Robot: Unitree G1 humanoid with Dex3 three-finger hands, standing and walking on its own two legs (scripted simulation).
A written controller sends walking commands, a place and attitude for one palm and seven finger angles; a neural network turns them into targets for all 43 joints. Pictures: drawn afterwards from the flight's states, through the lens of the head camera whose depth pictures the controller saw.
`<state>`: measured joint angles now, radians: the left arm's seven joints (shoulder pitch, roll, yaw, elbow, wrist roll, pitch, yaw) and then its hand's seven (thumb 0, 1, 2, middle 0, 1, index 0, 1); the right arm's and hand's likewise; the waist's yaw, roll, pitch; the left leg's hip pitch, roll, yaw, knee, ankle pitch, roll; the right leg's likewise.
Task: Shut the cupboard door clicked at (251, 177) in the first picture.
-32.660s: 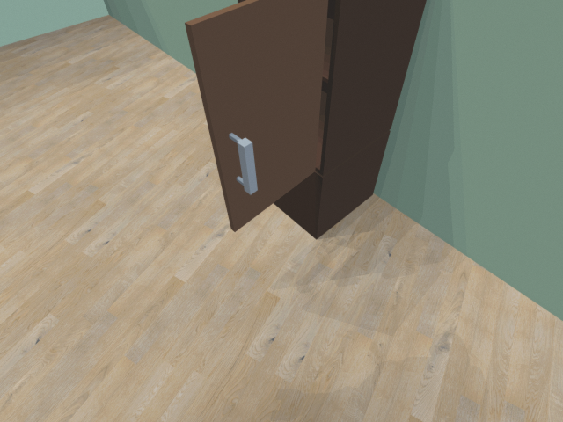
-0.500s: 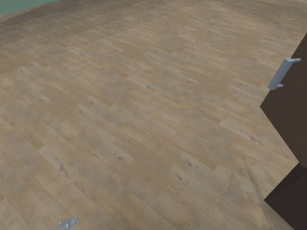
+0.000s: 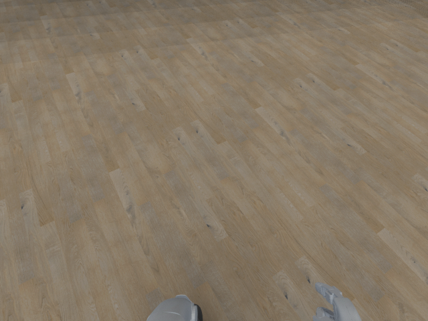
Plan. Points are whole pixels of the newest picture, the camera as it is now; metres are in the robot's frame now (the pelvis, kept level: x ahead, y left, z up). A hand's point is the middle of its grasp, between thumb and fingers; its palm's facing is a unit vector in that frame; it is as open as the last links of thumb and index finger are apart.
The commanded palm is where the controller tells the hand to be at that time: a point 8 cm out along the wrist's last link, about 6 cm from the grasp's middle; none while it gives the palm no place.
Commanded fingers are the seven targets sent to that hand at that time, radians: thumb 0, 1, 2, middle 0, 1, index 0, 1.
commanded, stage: walk to a spot facing it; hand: left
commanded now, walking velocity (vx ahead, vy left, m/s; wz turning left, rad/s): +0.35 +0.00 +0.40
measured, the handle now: out of the picture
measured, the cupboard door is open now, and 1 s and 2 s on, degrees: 64 64 64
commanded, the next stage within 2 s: turn to face it in 0.64 s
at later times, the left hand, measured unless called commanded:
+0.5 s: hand (160, 218) +0.33 +0.16 -0.12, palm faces +0.08 -0.97 -0.22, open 7.4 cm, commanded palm none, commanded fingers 0.00 0.90 0.90 -0.20 -0.30 -0.20 -0.30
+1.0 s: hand (156, 260) +0.25 +0.16 -0.16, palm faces +0.37 -0.91 -0.18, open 7.4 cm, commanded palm none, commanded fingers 0.00 0.90 0.90 -0.20 -0.30 -0.20 -0.30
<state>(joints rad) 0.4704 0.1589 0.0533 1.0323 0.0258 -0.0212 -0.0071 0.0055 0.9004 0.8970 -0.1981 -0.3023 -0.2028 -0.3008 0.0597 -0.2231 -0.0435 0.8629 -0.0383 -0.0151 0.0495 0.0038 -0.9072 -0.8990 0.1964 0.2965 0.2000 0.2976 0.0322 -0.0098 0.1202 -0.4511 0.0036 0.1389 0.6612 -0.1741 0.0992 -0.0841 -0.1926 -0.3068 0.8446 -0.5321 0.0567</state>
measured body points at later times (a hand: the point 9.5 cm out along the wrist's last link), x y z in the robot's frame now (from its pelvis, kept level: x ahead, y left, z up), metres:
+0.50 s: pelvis +0.21 -0.04 +0.02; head +0.25 -0.05 +0.46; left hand +0.33 +0.21 -0.10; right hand +0.17 -0.27 -0.14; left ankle +0.09 +0.07 -0.70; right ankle +0.29 -0.13 -0.71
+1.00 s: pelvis +0.34 +0.01 +0.02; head +0.36 +0.03 +0.46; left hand +0.23 +0.21 -0.15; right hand +0.56 -0.16 -0.11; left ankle +0.37 +0.12 -0.71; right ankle +0.30 -0.14 -0.68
